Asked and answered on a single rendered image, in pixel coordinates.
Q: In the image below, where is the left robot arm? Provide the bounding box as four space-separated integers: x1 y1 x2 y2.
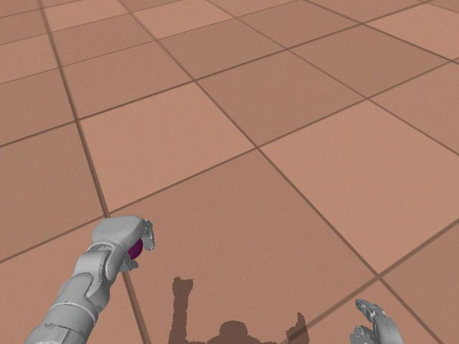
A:
24 240 125 344

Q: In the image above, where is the left robot hand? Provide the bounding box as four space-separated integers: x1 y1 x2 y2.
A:
91 215 155 272

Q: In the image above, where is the ball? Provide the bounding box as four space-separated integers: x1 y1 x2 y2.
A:
128 238 143 259

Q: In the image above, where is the right robot hand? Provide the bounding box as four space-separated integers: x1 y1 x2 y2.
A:
349 299 404 344

